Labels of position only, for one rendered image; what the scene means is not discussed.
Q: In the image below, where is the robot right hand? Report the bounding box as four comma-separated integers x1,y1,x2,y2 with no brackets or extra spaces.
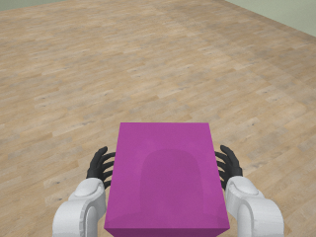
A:
214,144,243,191

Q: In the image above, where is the robot right forearm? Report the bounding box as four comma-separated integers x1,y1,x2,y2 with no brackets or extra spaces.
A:
225,176,284,237

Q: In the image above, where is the robot left forearm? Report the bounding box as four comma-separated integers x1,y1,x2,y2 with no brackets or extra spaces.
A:
52,178,107,237

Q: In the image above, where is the carton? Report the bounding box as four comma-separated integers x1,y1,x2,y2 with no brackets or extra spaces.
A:
104,122,230,237

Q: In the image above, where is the robot left hand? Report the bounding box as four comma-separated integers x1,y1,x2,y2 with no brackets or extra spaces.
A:
86,146,116,189

